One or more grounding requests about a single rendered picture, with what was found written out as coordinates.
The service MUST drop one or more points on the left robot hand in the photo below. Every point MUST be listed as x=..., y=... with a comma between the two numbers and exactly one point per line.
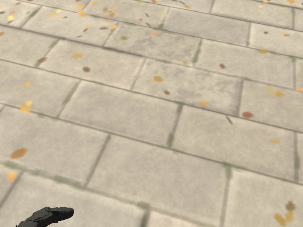
x=46, y=216

